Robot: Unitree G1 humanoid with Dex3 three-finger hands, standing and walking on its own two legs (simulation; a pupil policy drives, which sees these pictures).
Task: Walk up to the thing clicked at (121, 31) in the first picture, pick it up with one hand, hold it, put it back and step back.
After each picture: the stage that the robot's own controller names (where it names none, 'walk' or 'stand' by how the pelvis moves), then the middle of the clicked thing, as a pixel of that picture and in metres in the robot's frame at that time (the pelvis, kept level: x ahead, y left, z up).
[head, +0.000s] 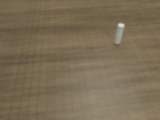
stand; (119, 34) +1.47 -0.43 -0.65
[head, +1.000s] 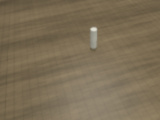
walk; (93, 38) +1.39 -0.03 -0.63
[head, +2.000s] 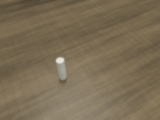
walk; (61, 69) +0.89 +0.24 -0.64
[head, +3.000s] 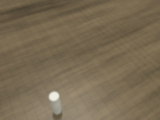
walk; (55, 103) +0.55 +0.20 -0.63
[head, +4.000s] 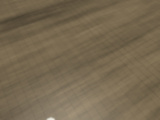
stand; out of the picture +0.37 +0.22 -0.64
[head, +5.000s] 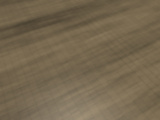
stand; out of the picture +0.37 +0.18 -0.65
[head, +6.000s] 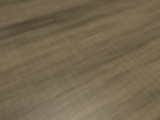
stand; out of the picture +0.39 +0.20 -0.66
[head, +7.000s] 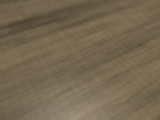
stand; out of the picture +0.38 +0.21 -0.66
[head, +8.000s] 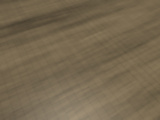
stand; out of the picture +0.38 +0.21 -0.66
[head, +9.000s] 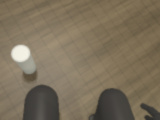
go down; (25, 61) +0.44 +0.25 -0.33
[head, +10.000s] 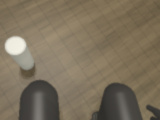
go down; (22, 55) +0.44 +0.27 -0.27
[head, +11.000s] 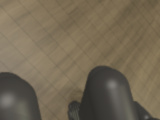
close in; out of the picture +0.41 +0.31 -0.16
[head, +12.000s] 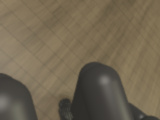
close; out of the picture +0.42 +0.32 -0.15
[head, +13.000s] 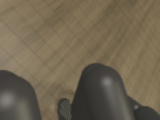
lift; out of the picture +0.38 +0.32 -0.16
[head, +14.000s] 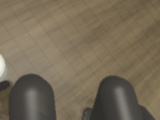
lift; out of the picture +0.32 +0.28 -0.07
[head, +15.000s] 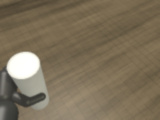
hold; (33, 86) +0.31 +0.16 +0.06
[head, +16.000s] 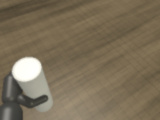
hold; (37, 89) +0.32 +0.16 +0.03
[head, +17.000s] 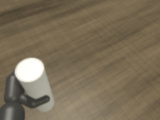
hold; (39, 89) +0.31 +0.15 +0.03
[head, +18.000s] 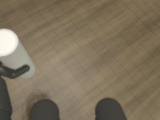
crouch; (17, 59) +0.41 +0.21 -0.04
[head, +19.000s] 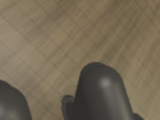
lower; out of the picture +0.41 +0.30 -0.17
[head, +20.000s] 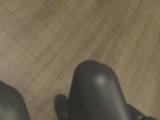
lower; out of the picture +0.42 +0.32 -0.16
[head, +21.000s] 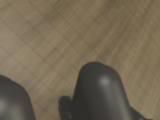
lower; out of the picture +0.40 +0.31 -0.16
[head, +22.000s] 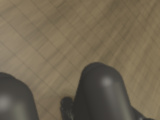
lower; out of the picture +0.38 +0.31 -0.16
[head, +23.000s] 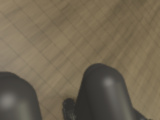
loosen; out of the picture +0.38 +0.29 -0.16
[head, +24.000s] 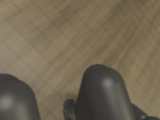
withdraw; out of the picture +0.39 +0.28 -0.16
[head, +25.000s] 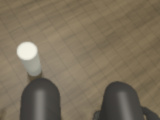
walk; (31, 61) +0.43 +0.24 -0.25
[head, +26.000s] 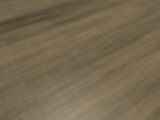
stand; out of the picture +0.35 +0.18 -0.59
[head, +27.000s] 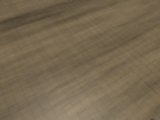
stand; out of the picture +0.37 +0.19 -0.60
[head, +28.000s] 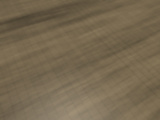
stand; out of the picture +0.37 +0.18 -0.62
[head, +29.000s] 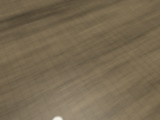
walk; out of the picture +0.38 +0.18 -0.65
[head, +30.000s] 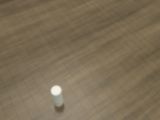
walk; (57, 96) +0.51 +0.17 -0.64
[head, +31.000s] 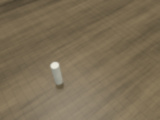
walk; (57, 74) +0.80 +0.28 -0.63
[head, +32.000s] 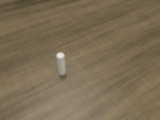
stand; (61, 64) +0.99 +0.21 -0.64
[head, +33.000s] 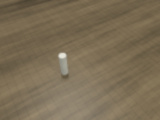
stand; (63, 64) +0.99 +0.20 -0.66
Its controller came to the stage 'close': yes
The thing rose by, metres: 0.67
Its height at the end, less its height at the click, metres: +0.00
